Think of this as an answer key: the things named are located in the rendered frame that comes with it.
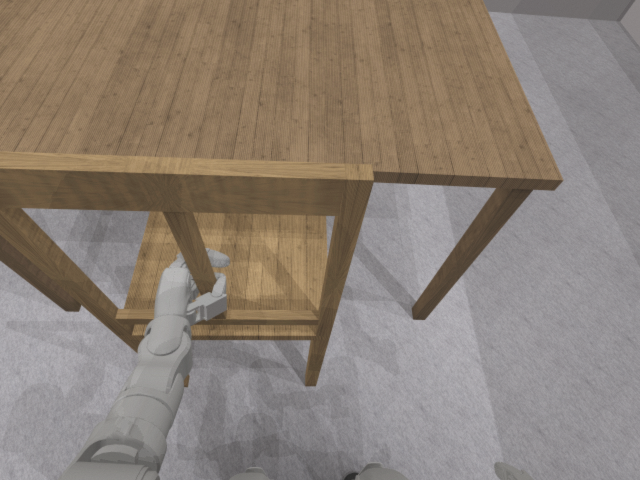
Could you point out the robot right shin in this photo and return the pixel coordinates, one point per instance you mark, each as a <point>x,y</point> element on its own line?
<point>372,465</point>

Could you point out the chair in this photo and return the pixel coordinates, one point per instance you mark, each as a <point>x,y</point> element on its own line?
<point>268,217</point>

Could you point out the robot left shin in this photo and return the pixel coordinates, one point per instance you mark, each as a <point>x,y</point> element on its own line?
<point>256,470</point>

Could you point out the robot shin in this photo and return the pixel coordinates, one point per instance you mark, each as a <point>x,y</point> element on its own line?
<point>372,465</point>
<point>256,470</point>

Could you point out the left robot hand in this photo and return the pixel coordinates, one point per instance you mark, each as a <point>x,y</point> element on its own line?
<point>177,289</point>

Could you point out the table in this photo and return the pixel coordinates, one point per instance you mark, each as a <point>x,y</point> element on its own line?
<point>421,89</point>

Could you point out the left robot forearm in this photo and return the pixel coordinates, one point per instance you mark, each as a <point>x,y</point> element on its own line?
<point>136,428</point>

